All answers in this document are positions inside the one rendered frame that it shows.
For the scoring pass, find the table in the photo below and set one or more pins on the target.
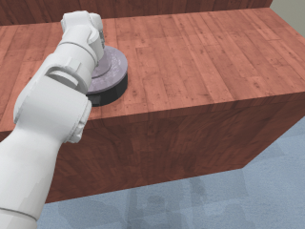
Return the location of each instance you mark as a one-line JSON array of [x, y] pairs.
[[211, 85]]

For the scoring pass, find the lid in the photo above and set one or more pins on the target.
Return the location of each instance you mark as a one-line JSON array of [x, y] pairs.
[[112, 68]]

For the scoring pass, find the left robot forearm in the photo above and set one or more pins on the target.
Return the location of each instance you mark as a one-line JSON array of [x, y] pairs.
[[73, 61]]

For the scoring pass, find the left robot upper arm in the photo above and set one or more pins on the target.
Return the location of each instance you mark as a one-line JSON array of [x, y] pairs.
[[54, 114]]

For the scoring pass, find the pot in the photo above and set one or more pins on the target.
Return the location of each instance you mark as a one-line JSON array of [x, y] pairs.
[[110, 95]]

